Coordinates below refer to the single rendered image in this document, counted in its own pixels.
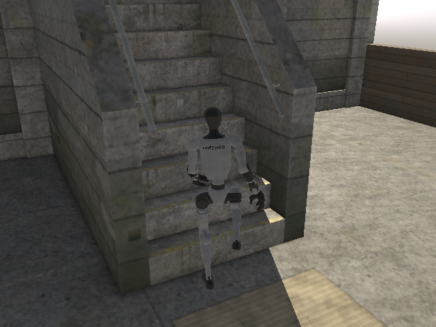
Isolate stairs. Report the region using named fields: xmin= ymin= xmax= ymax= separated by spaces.
xmin=104 ymin=0 xmax=285 ymax=285

